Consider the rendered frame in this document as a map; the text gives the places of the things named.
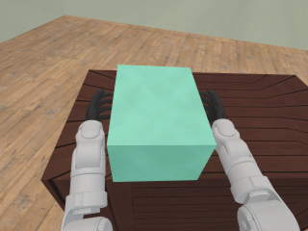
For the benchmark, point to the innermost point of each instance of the robot right upper arm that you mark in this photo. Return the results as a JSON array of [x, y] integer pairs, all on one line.
[[270, 215]]

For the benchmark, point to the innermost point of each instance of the right robot forearm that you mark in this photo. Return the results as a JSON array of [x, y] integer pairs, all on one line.
[[248, 184]]

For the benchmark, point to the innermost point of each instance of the robot left upper arm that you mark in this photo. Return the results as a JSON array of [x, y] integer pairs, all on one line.
[[89, 224]]

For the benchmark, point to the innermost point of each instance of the left robot forearm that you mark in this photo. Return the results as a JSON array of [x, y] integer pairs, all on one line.
[[88, 169]]

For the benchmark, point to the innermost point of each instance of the carton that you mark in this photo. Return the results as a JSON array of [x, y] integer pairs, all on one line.
[[159, 130]]

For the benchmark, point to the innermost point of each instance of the pedestal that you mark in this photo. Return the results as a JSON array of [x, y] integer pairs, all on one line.
[[270, 112]]

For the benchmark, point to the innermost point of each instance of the robot right hand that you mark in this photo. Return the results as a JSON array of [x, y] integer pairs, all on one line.
[[215, 109]]

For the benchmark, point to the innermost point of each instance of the robot left hand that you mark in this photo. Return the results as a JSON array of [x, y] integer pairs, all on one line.
[[93, 111]]

